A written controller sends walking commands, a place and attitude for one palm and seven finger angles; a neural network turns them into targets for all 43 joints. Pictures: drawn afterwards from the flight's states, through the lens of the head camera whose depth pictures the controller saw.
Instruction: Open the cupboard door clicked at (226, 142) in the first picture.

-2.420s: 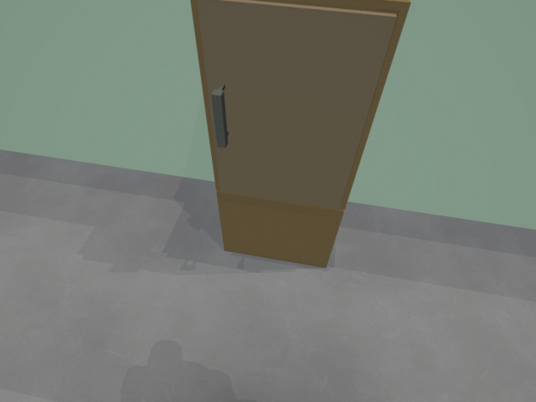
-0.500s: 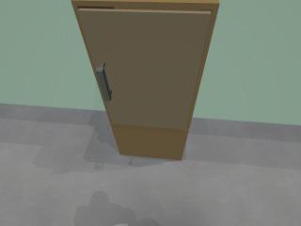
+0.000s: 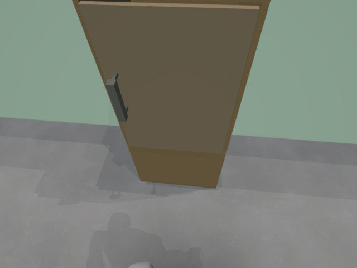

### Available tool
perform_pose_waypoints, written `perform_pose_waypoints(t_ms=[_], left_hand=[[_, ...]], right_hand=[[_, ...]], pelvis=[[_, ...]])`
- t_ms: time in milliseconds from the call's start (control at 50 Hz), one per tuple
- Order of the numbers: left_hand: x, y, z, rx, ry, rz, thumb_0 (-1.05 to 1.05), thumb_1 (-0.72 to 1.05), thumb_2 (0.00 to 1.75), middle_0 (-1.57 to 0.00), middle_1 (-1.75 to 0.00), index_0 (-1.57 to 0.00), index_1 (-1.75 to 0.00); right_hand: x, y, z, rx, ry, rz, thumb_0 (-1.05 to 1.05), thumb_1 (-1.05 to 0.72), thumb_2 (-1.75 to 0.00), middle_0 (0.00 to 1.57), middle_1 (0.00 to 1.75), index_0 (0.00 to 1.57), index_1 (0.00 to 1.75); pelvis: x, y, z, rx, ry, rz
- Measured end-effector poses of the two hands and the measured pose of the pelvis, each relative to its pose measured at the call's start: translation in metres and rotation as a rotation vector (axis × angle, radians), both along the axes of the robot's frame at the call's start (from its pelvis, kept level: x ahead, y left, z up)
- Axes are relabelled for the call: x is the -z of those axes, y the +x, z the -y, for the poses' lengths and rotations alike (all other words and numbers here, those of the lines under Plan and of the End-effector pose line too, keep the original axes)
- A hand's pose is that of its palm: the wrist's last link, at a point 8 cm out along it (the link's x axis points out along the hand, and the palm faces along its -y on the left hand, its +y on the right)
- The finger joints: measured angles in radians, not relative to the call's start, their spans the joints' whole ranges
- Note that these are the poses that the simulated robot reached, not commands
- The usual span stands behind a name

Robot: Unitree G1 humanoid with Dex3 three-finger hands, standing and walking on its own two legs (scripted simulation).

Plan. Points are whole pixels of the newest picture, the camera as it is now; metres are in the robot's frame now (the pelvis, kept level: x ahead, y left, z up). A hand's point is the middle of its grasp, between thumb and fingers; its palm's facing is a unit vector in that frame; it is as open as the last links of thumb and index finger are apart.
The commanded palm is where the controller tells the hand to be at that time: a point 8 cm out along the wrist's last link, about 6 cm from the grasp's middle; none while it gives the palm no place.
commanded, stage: come to a stop and stand still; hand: left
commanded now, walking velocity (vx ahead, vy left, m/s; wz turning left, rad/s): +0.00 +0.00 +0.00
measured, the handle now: (119, 97) +0.59 +0.24 -0.01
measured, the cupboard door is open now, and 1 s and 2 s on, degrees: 0 0 0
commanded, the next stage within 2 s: look again from close up in 0.42 s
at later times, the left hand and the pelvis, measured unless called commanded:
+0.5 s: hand out of the picture -0.02 +0.18 -0.16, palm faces +0.03 -0.98 -0.20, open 7.3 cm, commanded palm none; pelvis -0.02 +0.00 +0.01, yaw +1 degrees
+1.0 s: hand out of the picture -0.03 +0.19 -0.16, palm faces +0.01 -0.98 -0.18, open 7.4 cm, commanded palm none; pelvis -0.03 +0.02 +0.01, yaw +0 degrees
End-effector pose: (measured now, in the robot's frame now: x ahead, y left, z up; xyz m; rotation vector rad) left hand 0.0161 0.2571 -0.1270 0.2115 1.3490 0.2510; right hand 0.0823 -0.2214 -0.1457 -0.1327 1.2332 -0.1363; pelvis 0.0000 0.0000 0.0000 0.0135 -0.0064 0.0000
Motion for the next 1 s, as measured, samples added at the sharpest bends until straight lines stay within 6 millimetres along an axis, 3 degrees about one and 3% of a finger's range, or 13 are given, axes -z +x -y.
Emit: perform_pose_waypoints(t_ms=[120,240,300,420,540,620,780,1000], left_hand=[[-0.007,0.013,0.006,0.028,0.01,0.05,0.0,0.91,0.89,-0.2,-0.3,-0.19,-0.3],[0.006,0.018,0.02,0.022,-0.062,0.08,0.0,0.91,0.89,-0.2,-0.3,-0.19,-0.3],[0.006,0.012,0.032,0.012,-0.105,0.075,0.0,0.91,0.89,-0.2,-0.3,-0.19,-0.3],[0.003,-0.015,0.033,0.001,-0.108,0.02,0.0,0.94,0.89,-0.2,-0.3,-0.2,-0.3],[0.004,-0.047,0.031,0.034,-0.092,-0.032,0.0,0.92,0.89,-0.2,-0.3,-0.2,-0.3],[0.005,-0.057,0.025,0.031,-0.092,-0.044,0.0,0.92,0.89,-0.2,-0.3,-0.2,-0.3],[0.002,-0.057,0.018,0.027,-0.091,-0.022,0.0,0.91,0.89,-0.2,-0.3,-0.19,-0.3],[0.005,-0.046,0.022,0.044,-0.114,-0.02,0.0,0.91,0.89,-0.2,-0.3,-0.19,-0.3]], right_hand=[[-0.002,-0.034,0.02,0.024,-0.019,-0.077,0.0,-0.9,-0.9,0.2,0.3,0.2,0.3],[-0.006,-0.072,0.018,0.013,-0.047,-0.133,0.0,-0.91,-0.9,0.2,0.3,0.2,0.3],[-0.014,-0.089,0.01,-0.002,-0.039,-0.172,0.01,-0.91,-0.9,0.2,0.3,0.2,0.3],[-0.016,-0.108,-0.004,0.01,-0.003,-0.19,0.01,-0.9,-0.9,0.2,0.3,0.2,0.3],[-0.008,-0.113,-0.01,0.024,0.022,-0.148,0.01,-0.91,-0.9,0.2,0.3,0.2,0.3],[-0.005,-0.114,-0.018,0.014,0.028,-0.117,0.01,-0.91,-0.9,0.2,0.3,0.2,0.3],[-0.005,-0.116,-0.026,-0.002,0.032,-0.119,0.01,-0.92,-0.9,0.2,0.3,0.2,0.3],[-0.012,-0.108,-0.02,0.005,0.006,-0.116,0.01,-0.91,-0.9,0.2,0.3,0.2,0.3]], pelvis=[[-0.005,-0.007,0.004,-0.016,-0.004,0.007],[-0.003,-0.014,0.002,-0.032,-0.028,0.01],[-0.01,-0.016,0.003,-0.026,-0.019,0.014],[-0.016,-0.02,0.004,-0.018,-0.015,0.02],[-0.01,-0.027,-0.003,-0.011,-0.027,0.016],[-0.008,-0.029,-0.01,-0.013,-0.019,0.017],[-0.01,-0.03,-0.016,-0.006,-0.005,0.013],[-0.012,-0.027,-0.016,0.002,-0.005,0.009]])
